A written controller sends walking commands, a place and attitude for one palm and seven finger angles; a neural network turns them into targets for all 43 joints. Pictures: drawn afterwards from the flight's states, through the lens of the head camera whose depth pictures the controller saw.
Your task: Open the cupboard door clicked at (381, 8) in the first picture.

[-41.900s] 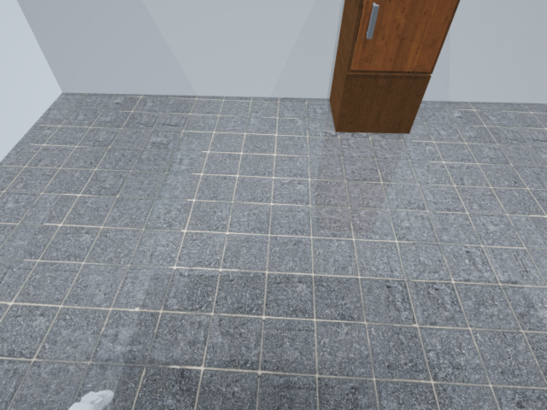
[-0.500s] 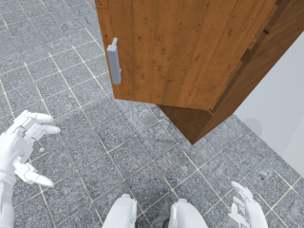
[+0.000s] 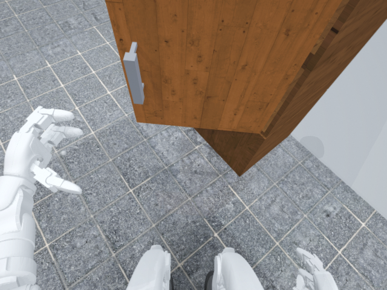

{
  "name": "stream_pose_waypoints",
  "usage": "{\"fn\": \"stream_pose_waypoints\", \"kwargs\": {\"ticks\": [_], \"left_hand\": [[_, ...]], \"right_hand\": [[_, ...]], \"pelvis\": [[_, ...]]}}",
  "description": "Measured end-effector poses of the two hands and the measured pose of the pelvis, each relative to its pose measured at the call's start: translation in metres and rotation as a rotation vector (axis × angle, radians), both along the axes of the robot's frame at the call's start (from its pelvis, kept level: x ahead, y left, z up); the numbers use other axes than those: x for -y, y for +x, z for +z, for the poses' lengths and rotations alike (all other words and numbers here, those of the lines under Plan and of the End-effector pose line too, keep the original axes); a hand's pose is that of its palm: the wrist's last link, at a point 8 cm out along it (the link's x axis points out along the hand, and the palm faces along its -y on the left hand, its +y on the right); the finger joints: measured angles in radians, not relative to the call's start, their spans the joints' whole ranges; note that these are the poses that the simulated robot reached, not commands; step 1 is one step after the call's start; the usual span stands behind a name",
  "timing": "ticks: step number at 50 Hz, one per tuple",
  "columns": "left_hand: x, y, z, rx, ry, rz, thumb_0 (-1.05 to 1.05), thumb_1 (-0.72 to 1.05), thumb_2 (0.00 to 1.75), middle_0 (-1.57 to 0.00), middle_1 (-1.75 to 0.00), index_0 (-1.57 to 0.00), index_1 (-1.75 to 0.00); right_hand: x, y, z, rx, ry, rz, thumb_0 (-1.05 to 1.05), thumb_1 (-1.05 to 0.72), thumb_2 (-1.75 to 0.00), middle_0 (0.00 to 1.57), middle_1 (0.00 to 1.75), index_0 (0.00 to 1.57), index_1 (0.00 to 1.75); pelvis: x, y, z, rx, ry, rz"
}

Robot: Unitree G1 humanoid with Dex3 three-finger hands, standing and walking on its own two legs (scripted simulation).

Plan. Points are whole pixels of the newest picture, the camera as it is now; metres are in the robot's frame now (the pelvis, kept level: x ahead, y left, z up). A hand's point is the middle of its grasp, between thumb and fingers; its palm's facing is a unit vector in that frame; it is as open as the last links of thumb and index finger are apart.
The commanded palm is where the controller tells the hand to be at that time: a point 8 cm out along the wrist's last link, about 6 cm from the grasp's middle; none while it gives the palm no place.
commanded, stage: move the hooked fingers beside the handle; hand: left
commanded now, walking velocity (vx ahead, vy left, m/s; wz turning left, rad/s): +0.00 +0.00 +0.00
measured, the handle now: (136, 74) +0.59 +0.16 +0.02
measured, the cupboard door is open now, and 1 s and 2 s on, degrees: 47 47 47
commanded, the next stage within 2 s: slide the fingers in behind the handle in 1.84 s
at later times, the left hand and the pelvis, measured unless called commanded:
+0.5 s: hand (87, 116) +0.45 +0.24 +0.03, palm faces -0.06 -1.00 -0.03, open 14.0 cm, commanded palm +0.44 +0.28 +0.03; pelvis +0.00 +0.00 -0.01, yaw -1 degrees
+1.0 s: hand (106, 87) +0.53 +0.22 +0.03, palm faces -0.04 -1.00 -0.02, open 14.0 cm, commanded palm +0.53 +0.25 +0.03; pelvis -0.01 +0.00 -0.03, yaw -2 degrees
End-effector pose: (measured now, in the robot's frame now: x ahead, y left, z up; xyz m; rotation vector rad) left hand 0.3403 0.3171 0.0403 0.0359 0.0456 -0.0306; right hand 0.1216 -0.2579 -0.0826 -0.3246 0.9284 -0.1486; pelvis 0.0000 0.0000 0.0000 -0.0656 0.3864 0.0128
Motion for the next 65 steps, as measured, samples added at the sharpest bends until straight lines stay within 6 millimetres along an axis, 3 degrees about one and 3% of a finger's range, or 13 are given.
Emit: {"fn": "stream_pose_waypoints", "kwargs": {"ticks": [10, 17, 29, 42, 54, 59, 65], "left_hand": [[0.018, 0.042, -0.009, -0.003, -0.017, -0.037, -0.01, -0.5, 0.3, -0.3, -1.2, -0.3, -1.2], [0.019, 0.07, -0.004, 0.012, -0.007, -0.02, -0.02, -0.5, 0.3, -0.3, -1.2, -0.3, -1.2], [0.029, 0.101, -0.004, 0.012, -0.013, -0.033, -0.01, -0.5, 0.3, -0.3, -1.2, -0.3, -1.2], [0.042, 0.148, -0.004, 0.03, -0.009, -0.018, -0.02, -0.5, 0.3, -0.3, -1.2, -0.3, -1.2], [0.042, 0.186, -0.007, 0.025, -0.019, -0.007, -0.02, -0.5, 0.3, -0.3, -1.2, -0.3, -1.2], [0.041, 0.192, -0.01, 0.022, -0.015, -0.02, -0.01, -0.5, 0.3, -0.3, -1.2, -0.3, -1.2], [0.035, 0.182, -0.022, -0.036, -0.012, -0.018, -0.01, -0.5, 0.3, -0.3, -1.2, -0.3, -1.2]], "right_hand": [[0.005, -0.019, -0.008, -0.093, -0.025, -0.032, 0.01, -0.9, -0.9, 0.2, 0.3, 0.21, 0.3], [0.008, -0.036, -0.012, -0.156, -0.02, -0.069, 0.01, -0.9, -0.9, 0.2, 0.3, 0.21, 0.3], [0.012, -0.068, -0.02, -0.284, -0.02, -0.116, 0.0, -0.9, -0.9, 0.2, 0.3, 0.21, 0.3], [0.017, -0.098, -0.028, -0.373, -0.035, -0.16, 0.0, -0.9, -0.9, 0.2, 0.3, 0.2, 0.3], [0.014, -0.131, -0.031, -0.478, -0.048, -0.199, 0.0, -0.9, -0.9, 0.2, 0.3, 0.21, 0.3], [0.01, -0.141, -0.029, -0.518, -0.039, -0.222, 0.0, -0.9, -0.9, 0.2, 0.3, 0.2, 0.3], [0.001, -0.141, -0.025, -0.539, -0.016, -0.224, 0.0, -0.9, -0.9, 0.2, 0.3, 0.2, 0.3]], "pelvis": [[-0.001, 0.0, -0.003, -0.019, -0.004, 0.002], [-0.001, 0.002, -0.004, -0.037, -0.003, -0.011], [0.001, 0.002, -0.008, -0.062, -0.005, -0.013], [0.004, -0.003, -0.019, -0.106, -0.012, -0.02], [0.004, -0.005, -0.029, -0.156, -0.027, -0.027], [0.002, -0.003, -0.029, -0.167, -0.03, -0.035], [-0.002, 0.001, -0.023, -0.163, -0.029, -0.039]]}}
